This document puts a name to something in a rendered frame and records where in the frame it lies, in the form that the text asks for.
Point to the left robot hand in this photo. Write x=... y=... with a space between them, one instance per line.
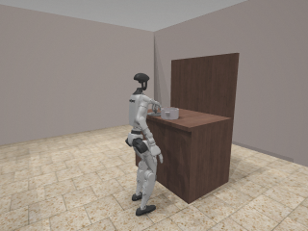
x=156 y=105

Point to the robot right forearm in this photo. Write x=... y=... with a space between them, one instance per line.
x=144 y=128

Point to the pot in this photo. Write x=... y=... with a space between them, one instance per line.
x=169 y=113

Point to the right robot hand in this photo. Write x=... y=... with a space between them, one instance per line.
x=154 y=151

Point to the left robot foot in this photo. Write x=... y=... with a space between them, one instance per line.
x=136 y=197

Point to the table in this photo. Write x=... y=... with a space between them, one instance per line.
x=196 y=147

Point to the humanoid robot torso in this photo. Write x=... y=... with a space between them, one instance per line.
x=135 y=133

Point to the lid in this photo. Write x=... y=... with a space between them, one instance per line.
x=154 y=114

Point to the right robot upper arm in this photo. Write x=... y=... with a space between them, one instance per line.
x=144 y=101

